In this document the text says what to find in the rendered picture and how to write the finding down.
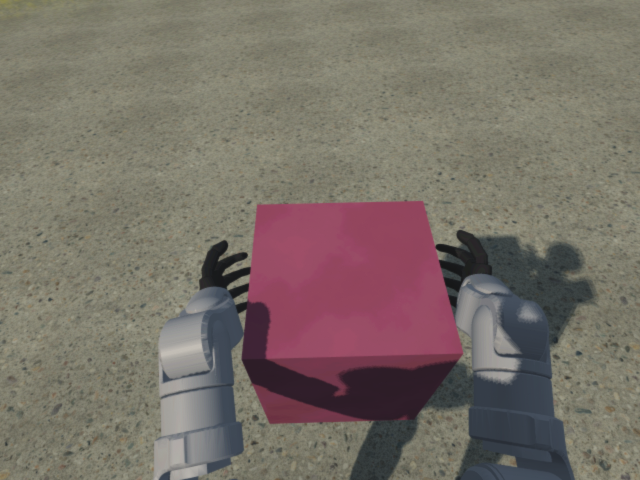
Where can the left robot forearm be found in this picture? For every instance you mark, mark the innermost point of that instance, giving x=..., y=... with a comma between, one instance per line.
x=199, y=432

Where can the carton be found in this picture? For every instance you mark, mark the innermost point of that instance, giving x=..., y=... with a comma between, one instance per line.
x=348, y=316

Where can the left robot hand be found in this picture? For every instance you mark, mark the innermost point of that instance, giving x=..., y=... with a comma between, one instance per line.
x=213, y=269

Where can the right robot hand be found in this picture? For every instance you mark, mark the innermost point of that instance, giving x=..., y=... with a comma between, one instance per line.
x=475, y=262

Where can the right robot forearm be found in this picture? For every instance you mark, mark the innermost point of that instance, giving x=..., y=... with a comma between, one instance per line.
x=513, y=410

